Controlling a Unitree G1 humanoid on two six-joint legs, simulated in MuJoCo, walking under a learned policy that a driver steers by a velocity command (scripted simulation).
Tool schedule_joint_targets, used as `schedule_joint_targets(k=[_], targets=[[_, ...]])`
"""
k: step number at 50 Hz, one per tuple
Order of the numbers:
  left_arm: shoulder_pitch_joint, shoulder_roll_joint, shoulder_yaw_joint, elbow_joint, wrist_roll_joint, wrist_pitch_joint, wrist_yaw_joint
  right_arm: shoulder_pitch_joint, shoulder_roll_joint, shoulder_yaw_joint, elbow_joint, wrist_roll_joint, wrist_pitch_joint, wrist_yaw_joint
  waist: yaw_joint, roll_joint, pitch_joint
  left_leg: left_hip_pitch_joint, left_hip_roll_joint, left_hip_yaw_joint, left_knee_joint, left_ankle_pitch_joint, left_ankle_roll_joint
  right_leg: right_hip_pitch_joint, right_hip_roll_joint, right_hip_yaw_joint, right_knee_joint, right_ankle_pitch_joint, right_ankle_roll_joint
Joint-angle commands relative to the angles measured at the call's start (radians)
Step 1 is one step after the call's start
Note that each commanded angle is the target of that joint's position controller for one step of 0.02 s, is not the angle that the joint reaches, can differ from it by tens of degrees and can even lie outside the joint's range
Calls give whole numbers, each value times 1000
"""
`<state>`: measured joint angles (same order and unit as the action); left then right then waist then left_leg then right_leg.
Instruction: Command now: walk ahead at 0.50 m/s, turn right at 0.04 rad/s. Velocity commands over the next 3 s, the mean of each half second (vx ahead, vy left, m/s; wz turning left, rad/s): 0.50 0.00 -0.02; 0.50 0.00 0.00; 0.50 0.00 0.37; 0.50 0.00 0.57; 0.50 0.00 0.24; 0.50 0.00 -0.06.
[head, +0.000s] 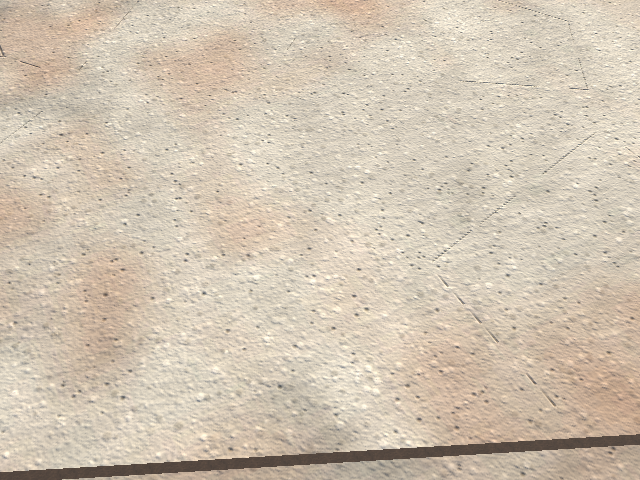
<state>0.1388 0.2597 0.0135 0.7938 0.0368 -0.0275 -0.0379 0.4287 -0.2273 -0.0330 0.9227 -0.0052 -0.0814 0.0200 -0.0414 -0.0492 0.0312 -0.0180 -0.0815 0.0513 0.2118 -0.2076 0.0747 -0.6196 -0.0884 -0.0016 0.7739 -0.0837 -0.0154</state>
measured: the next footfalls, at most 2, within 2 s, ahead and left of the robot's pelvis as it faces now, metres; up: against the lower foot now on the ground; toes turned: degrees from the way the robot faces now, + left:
right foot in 0.16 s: +0.26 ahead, -0.11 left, +0.00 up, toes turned -3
left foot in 0.72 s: +0.56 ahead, +0.06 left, +0.00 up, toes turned +4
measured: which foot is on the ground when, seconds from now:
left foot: down 0.00-0.18, up 0.20-0.70, down 0.72-1.00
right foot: up 0.00-0.14, down 0.16-0.74, up 0.76-1.00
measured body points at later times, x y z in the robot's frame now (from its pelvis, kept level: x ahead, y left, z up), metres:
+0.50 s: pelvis +0.27 -0.05 +0.00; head +0.29 -0.06 +0.45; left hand +0.24 +0.20 -0.13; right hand +0.40 -0.30 -0.13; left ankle +0.39 +0.10 -0.68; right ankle +0.22 -0.11 -0.75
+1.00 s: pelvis +0.54 +0.00 +0.00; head +0.55 +0.01 +0.45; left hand +0.63 +0.25 -0.14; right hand +0.52 -0.26 -0.14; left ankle +0.52 +0.06 -0.75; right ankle +0.62 -0.16 -0.68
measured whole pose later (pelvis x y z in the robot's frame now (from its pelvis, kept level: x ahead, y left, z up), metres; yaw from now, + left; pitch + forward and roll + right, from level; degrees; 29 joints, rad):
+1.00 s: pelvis +0.54 +0.00 +0.00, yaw +0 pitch -1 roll +0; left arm 0.19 0.24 0.05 0.95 0.04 -0.03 -0.02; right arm 0.39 -0.21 -0.04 1.02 -0.01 -0.08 0.01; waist -0.02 -0.03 0.04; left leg -0.08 -0.08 0.09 0.26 -0.18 0.10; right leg -0.58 -0.10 0.00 0.97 -0.17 -0.04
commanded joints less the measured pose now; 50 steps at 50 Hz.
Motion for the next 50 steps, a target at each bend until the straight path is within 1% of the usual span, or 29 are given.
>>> schedule_joint_targets(k=[1,5,6,7,8,9,10,11,12,13,15,18,24,27,31,33,34,35,36,37,38,39,40,41,42,43,44,47,50], targets=[[-124,38,-1,-84,-7,-16,0,30,-151,-31,-26,-1,-14,-5,-10,122,41,-61,244,-111,-73,368,110,64,33,-59,-130,75,-2],[-141,65,8,-94,-5,-23,9,40,-165,-34,1,-10,-5,-17,5,124,44,51,303,-128,6,503,96,105,55,-56,-209,-16,-49],[-99,75,14,-81,-3,-28,14,28,-171,-35,4,-11,-2,-20,30,126,24,66,303,-119,68,613,84,169,77,-62,-234,-59,-66],[0,86,23,-48,1,-35,20,17,-176,-36,8,-11,2,-22,75,117,-26,67,285,-99,189,719,71,291,108,-75,-281,-72,-85],[157,115,38,7,12,-46,30,17,-165,-30,9,-9,5,-22,137,83,-117,-3,240,-59,378,692,51,501,103,-61,-318,-58,-116],[338,194,60,36,33,-53,43,14,-124,-17,-28,-5,3,-22,198,-26,-250,-192,187,-16,678,371,31,749,-128,190,-335,-156,-171],[352,278,84,47,25,-41,44,135,-37,-2,-38,19,5,-16,134,-252,-336,-529,0,3,995,-318,-3,945,-357,656,-461,-216,-304],[281,204,73,40,-14,-31,38,51,-154,-30,-25,-11,14,-24,130,-60,-228,-623,59,-110,1052,-290,12,854,-299,634,-495,-275,-275],[190,148,58,30,-20,-33,35,-22,-145,-32,-47,-9,8,-16,97,-25,-102,-633,100,-114,1025,-192,17,722,-258,475,-513,-222,-249],[147,105,47,31,-16,-41,30,-54,-121,-26,-51,-5,5,-12,73,4,-50,-597,133,-108,972,-130,13,620,-210,373,-549,-108,-224],[131,68,37,52,-20,-54,35,-40,-97,-22,-36,-26,27,-1,27,-26,-21,-511,164,-94,902,-90,-11,510,-137,237,-592,11,-182],[187,83,41,92,-30,-75,35,-72,-77,-20,-41,-32,48,13,12,-12,-12,-527,171,-66,862,-40,-38,497,-116,166,-630,120,-193],[284,81,39,153,-31,-71,35,-313,-65,-9,-114,-25,50,17,56,-1,53,-645,190,-17,622,150,-72,545,-77,77,-667,203,-182],[336,86,38,183,-27,-70,38,-407,-53,2,-140,-21,46,15,85,-6,63,-620,166,11,493,201,-61,594,-81,53,-656,275,-176],[377,93,38,220,-16,-63,49,-478,-68,2,-171,-20,37,10,95,-11,79,-615,140,20,397,155,-20,713,-125,55,-607,374,-178],[352,105,41,227,-13,-61,55,-441,-78,-3,-165,-20,29,5,64,-15,63,-534,109,32,354,84,13,743,-135,40,-534,540,-164],[335,114,43,229,-11,-60,57,-374,-90,-11,-144,-21,24,-2,32,-23,27,-436,78,43,335,46,31,743,-131,27,-452,677,-150],[319,118,44,231,-13,-56,56,-242,-104,-21,-99,-24,17,-10,-26,-10,-40,-281,45,58,282,56,54,725,-107,5,-299,748,-135],[311,106,39,224,-19,-56,55,-63,-143,-39,-40,-39,6,-21,-93,19,-138,-29,91,6,259,80,89,594,-66,-24,-87,615,-116],[354,35,20,185,-47,-59,47,79,-246,-67,-19,-62,3,-32,-106,175,-274,263,365,-356,229,-31,173,295,41,-85,264,190,-77],[407,43,32,197,-46,-58,43,66,-264,-75,-14,-34,18,-21,-69,285,-346,339,509,-740,86,-11,265,86,188,-11,515,-438,-67],[328,95,48,186,-23,-53,46,-51,-219,-66,-29,-5,24,-15,-26,151,-192,209,465,-618,70,-69,240,9,110,70,558,-371,-81],[259,77,45,168,-20,-58,40,-135,-150,-49,-43,-2,21,-12,-6,95,-76,62,429,-490,33,-57,218,2,70,63,517,-293,-82],[235,50,43,167,-21,-56,36,-173,-104,-36,-40,-7,14,-11,25,75,-12,-44,378,-395,-11,-15,179,36,33,55,446,-244,-80],[233,41,43,165,-7,-45,32,-178,-79,-28,-25,-6,7,-14,51,97,14,-114,337,-326,-32,47,150,80,12,54,389,-222,-70],[254,21,39,177,1,-31,26,-172,-64,-23,-12,-8,0,-16,69,107,11,-151,312,-274,-48,90,136,125,7,46,365,-206,-59],[255,12,38,178,4,-22,20,-143,-69,-23,3,-8,-10,-16,73,108,4,-160,304,-249,-54,150,139,137,10,34,353,-194,-51],[162,11,39,147,2,-9,12,-83,-103,-31,36,-3,-22,-15,72,101,29,-147,286,-188,-97,182,147,54,-14,7,270,-110,-25],[16,15,37,98,-2,-9,9,-24,-91,-25,59,-1,-19,-15,39,99,66,-113,261,-159,-115,221,139,-22,-27,-18,119,-8,1]])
